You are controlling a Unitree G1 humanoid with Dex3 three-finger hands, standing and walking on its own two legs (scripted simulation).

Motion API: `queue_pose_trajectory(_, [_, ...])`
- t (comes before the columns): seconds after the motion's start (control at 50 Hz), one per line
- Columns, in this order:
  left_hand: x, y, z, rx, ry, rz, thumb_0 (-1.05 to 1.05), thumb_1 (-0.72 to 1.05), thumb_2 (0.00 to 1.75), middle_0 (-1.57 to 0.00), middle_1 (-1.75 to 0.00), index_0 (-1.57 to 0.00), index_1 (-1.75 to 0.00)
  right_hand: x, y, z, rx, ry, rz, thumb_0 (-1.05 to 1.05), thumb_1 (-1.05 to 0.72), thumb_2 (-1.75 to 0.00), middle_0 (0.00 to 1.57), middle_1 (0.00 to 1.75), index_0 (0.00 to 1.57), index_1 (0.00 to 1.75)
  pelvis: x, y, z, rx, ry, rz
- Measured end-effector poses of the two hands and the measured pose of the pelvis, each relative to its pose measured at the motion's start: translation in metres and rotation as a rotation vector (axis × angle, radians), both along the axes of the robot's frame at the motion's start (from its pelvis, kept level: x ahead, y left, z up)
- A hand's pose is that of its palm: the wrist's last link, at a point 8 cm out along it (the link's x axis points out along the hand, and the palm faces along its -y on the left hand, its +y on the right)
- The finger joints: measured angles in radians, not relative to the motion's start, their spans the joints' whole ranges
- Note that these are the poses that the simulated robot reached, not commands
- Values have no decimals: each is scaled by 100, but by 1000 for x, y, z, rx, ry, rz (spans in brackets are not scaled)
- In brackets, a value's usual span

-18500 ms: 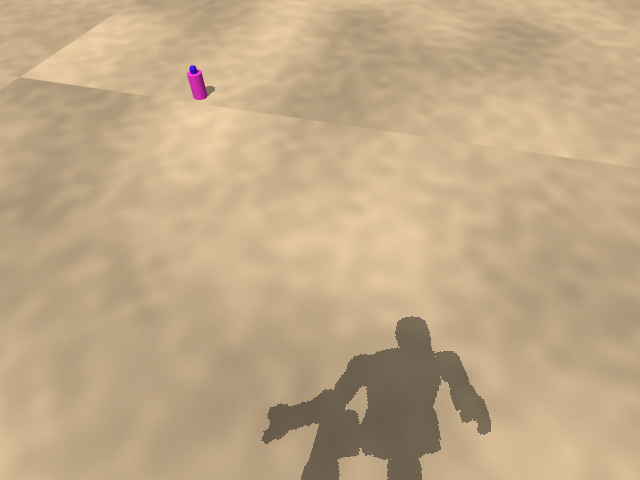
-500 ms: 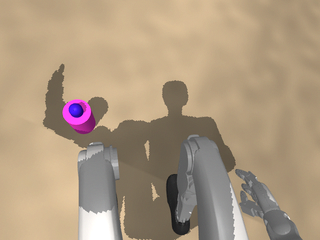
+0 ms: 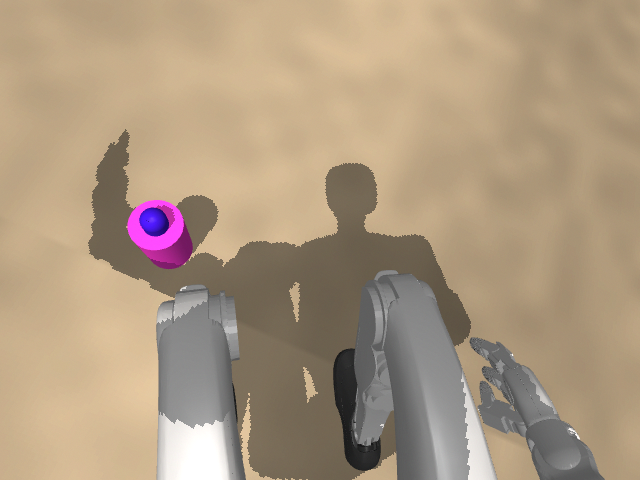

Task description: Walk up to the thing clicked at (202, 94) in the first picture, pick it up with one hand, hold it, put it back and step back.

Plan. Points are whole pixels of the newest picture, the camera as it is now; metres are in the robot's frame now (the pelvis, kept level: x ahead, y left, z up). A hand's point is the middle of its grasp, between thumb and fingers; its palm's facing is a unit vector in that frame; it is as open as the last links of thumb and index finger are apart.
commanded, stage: go down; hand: left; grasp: from the side
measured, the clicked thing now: (161, 234) +0.44 +0.22 -0.28
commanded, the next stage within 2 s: none
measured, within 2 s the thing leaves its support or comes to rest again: neither
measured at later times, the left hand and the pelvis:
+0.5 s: hand out of the picture +0.37 +0.40 +0.02, palm faces +0.03 -1.00 -0.04, open 17.6 cm; pelvis +0.00 +0.00 +0.00, yaw +0 degrees
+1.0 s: hand out of the picture +0.37 +0.40 +0.02, palm faces +0.04 -1.00 -0.05, open 17.5 cm; pelvis +0.00 +0.00 +0.00, yaw +0 degrees
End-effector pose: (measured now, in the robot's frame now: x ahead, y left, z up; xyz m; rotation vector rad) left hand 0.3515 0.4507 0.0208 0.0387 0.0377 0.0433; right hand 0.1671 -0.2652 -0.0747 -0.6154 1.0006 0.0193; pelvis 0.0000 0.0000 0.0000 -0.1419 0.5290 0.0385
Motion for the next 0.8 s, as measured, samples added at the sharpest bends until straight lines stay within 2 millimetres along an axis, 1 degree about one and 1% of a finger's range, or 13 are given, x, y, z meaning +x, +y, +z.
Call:
queue_pose_trajectory(0.08, [0,2,1,2,8,7,-1,-61,5,-7,-12,-8,-11,-1,-1,0,3,-2,-5,1,-88,-89,20,30,21,30,0,0,0,-1,1,-3])
queue_pose_trajectory(0.18, [-7,4,-4,3,30,10,-1,-61,5,-7,-12,-8,-11,-3,-2,-3,4,16,0,1,-88,-89,20,30,21,30,0,0,0,0,1,-3])
queue_pose_trajectory(0.26, [-11,4,-5,1,5,16,-1,-61,5,-7,-12,-8,-11,-3,-2,-4,2,28,7,1,-88,-89,20,30,21,30,0,0,-1,2,-1,-2])
queue_pose_trajectory(0.4, [-9,1,-5,-3,4,3,-1,-61,6,-6,-12,-8,-11,1,0,-3,-1,4,9,1,-88,-89,20,30,21,30,-1,-1,-3,1,-8,1])
queue_pose_trajectory(0.5, [-7,-1,-1,2,9,-9,-1,-61,6,-6,-12,-8,-11,2,1,0,4,-12,6,1,-88,-89,20,30,21,30,-2,0,-1,-1,-9,-1])
queue_pose_trajectory(0.62, [-10,5,5,1,-2,19,-1,-61,5,-6,-13,-9,-11,-1,0,-1,12,-14,4,1,-88,-89,20,30,21,30,-3,-1,-1,3,-9,-3])
queue_pose_trajectory(0.7, [-14,7,0,-2,13,27,-1,-61,5,-6,-13,-9,-11,-3,-1,-4,14,-1,8,1,-88,-89,20,30,21,30,-3,-1,-2,5,-9,-5])
queue_pose_trajectory(0.8, [-15,2,-9,-12,14,18,-1,-61,5,-6,-13,-8,-11,-3,-2,-7,8,19,16,1,-88,-88,20,30,21,30,-3,-2,-4,6,-9,-3])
